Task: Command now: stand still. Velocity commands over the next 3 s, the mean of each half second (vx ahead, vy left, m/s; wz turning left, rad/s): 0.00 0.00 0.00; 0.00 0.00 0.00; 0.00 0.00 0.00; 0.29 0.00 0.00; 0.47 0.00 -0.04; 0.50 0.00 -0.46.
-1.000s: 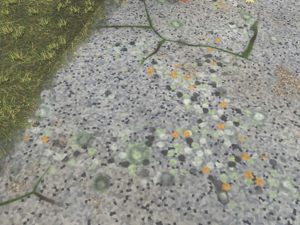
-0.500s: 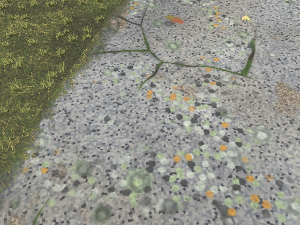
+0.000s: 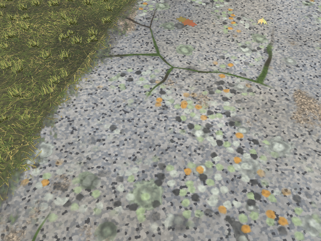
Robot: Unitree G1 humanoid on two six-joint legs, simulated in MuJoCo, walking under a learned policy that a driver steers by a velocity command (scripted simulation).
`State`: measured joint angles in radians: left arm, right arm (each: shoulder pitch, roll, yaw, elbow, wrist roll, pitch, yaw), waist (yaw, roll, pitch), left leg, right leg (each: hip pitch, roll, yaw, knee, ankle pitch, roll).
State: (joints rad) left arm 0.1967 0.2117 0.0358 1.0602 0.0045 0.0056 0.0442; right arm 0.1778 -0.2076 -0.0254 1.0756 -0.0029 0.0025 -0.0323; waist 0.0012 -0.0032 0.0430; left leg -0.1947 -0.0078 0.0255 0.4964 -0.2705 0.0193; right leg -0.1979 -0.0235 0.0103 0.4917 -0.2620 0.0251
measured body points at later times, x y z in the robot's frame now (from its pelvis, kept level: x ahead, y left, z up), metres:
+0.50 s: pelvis +0.00 +0.00 +0.00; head +0.01 +0.00 +0.45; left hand +0.01 +0.24 -0.16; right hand +0.02 -0.24 -0.15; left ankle +0.00 +0.11 -0.74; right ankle +0.00 -0.14 -0.74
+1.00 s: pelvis +0.00 +0.00 +0.00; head +0.02 +0.00 +0.45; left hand +0.00 +0.24 -0.16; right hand +0.01 -0.23 -0.16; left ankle +0.00 +0.11 -0.74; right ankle +0.00 -0.14 -0.74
